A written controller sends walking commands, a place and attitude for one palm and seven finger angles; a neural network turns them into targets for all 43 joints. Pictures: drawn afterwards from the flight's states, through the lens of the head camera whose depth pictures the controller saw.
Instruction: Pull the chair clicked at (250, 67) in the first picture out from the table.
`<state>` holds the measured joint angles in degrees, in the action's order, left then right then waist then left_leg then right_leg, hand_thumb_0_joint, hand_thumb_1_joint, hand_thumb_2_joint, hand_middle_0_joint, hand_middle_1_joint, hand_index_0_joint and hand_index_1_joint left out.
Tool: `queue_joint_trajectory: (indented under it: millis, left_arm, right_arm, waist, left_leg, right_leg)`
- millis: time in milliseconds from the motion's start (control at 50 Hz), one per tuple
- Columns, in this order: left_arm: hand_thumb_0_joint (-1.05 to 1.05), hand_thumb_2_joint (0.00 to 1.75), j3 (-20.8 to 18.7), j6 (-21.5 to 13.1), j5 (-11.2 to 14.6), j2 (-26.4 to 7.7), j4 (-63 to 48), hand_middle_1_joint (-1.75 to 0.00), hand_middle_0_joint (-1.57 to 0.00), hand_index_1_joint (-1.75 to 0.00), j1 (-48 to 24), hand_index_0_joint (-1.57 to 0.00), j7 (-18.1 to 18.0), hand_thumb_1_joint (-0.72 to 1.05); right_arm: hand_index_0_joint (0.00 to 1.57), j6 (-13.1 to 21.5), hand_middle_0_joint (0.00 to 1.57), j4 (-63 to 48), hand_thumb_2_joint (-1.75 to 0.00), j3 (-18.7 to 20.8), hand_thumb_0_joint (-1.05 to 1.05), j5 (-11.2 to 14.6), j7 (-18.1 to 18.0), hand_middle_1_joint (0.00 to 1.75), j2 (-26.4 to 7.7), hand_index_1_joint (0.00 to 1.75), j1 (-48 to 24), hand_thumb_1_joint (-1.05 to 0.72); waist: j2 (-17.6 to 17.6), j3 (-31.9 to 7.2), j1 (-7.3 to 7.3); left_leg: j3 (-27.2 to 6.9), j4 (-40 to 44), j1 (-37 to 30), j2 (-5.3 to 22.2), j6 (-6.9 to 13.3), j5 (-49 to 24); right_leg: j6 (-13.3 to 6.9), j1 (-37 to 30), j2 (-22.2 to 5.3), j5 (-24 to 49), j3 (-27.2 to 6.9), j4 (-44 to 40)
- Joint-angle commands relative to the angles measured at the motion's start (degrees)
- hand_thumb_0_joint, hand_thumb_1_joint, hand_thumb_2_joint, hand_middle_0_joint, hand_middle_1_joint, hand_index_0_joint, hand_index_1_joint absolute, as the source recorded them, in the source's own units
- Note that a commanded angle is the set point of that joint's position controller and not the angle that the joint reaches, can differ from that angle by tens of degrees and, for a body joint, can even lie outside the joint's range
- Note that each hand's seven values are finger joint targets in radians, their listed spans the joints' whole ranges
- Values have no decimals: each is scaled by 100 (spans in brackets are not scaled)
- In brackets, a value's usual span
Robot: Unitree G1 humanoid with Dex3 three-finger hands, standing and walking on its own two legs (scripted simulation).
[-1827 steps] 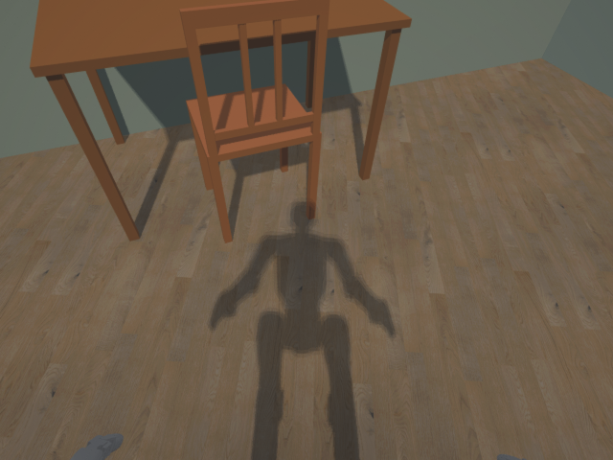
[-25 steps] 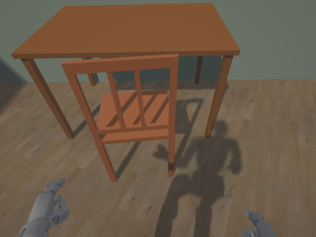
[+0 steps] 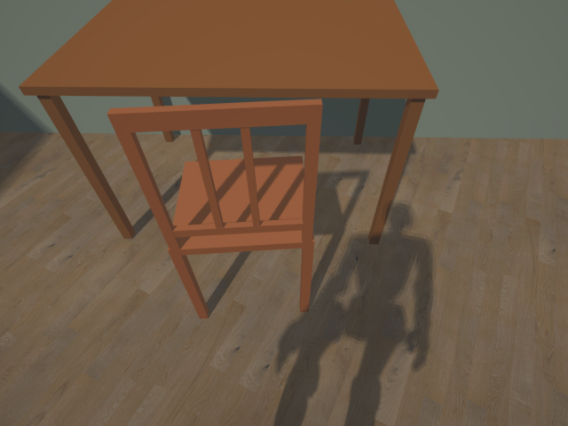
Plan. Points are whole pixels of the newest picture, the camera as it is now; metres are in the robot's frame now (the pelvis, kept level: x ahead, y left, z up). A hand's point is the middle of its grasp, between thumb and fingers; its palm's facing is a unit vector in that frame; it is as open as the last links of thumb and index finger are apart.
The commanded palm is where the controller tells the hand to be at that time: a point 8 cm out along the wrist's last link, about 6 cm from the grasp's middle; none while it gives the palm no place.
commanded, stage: let the arm hang, fingers relaxed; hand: left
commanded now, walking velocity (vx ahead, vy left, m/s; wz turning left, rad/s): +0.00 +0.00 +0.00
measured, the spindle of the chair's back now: (209, 183) +0.63 +0.22 -0.08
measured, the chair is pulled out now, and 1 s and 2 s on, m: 0.20 0.20 0.20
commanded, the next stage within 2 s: look to check the result in 0.44 s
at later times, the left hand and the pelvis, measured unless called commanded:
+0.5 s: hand out of the picture +0.03 +0.17 -0.17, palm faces -0.01 -0.98 -0.20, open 7.3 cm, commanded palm none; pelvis +0.02 -0.01 +0.00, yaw -1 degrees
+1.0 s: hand out of the picture +0.02 +0.16 -0.18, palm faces +0.00 -0.98 -0.18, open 7.4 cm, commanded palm none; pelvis +0.02 -0.01 +0.00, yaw -1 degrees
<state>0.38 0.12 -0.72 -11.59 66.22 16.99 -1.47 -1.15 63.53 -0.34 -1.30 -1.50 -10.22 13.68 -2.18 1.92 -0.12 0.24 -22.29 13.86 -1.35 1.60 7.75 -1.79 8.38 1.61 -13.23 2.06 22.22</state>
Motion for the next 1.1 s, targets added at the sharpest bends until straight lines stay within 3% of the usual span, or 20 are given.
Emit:
queue_joint_trajectory:
  millis: [0, 140, 300, 440, 620, 760, 1040, 1080]
  left_arm:
    - [0, 90, -42, -103, 26, -492, -169, -30, -20, -30, 36, -20, -63, 90]
    - [0, 90, -58, -116, 26, -452, -131, -30, -20, -30, 46, -20, -99, 90]
    - [0, 90, -88, -124, 32, -363, -152, -30, -20, -30, 13, -20, -101, 90]
    - [0, 90, -87, -123, 29, -312, -131, -30, -20, -30, 47, -20, -94, 90]
    - [0, 90, -90, -138, 28, -265, -99, -30, -20, -30, 131, -20, -102, 90]
    - [0, 90, -74, -136, 21, -242, -63, -30, -20, -30, 178, -20, -108, 90]
    - [0, 90, -87, -170, 24, -298, -84, -30, -20, -30, 207, -20, -110, 90]
    - [0, 90, -85, -163, 26, -314, -93, -30, -20, -30, 175, -20, -108, 90]
  right_arm:
    - [20, 123, 20, -63, -90, 109, 0, 13, -38, 30, -616, 30, 256, -90]
    - [20, 136, 20, 104, -90, 81, 0, 16, -47, 30, -453, 30, 298, -90]
    - [20, 184, 20, 168, -90, 82, 0, 7, -81, 30, -372, 30, 374, -90]
    - [20, 164, 20, 162, -90, 92, 0, 21, -92, 30, -368, 30, 393, -90]
    - [20, 186, 20, 177, -90, 107, 0, 16, -104, 30, -380, 30, 393, -90]
    - [20, 168, 20, 188, -90, 103, 0, 21, -103, 30, -378, 30, 321, -90]
    - [20, 194, 20, 183, -90, 107, 0, 27, -105, 30, -430, 30, 310, -90]
    - [20, 195, 20, 205, -90, 110, 0, 20, -103, 30, -429, 30, 300, -90]
  waist:
    - [462, 7, -78]
    - [368, 159, -28]
    - [-12, 27, -32]
    - [203, 168, -45]
    - [271, -18, -64]
    - [160, 203, -65]
    - [285, 81, -39]
    - [159, 74, -54]
  left_leg:
    - [-633, 398, -409, 666, 66, 137]
    - [-570, 410, -351, 662, 48, -146]
    - [-541, 392, -437, 693, 41, -444]
    - [-526, 429, -514, 700, 45, -247]
    - [-520, 380, -705, 708, 64, -504]
    - [-493, 418, -671, 702, 48, -354]
    - [-478, 395, -743, 719, 46, -533]
    - [-481, 394, -747, 713, 40, -579]
  right_leg:
    - [-40, 517, -736, -8, -750, -604]
    - [-15, 403, -741, 236, -748, -599]
    - [-24, 216, -744, 576, -749, -512]
    - [-23, 345, -710, 364, -720, -593]
    - [-17, 275, -724, 654, -751, -526]
    - [-16, 388, -721, 525, -779, -595]
    - [0, 227, -727, 761, -774, -623]
    - [-1, 214, -745, 821, -790, -605]
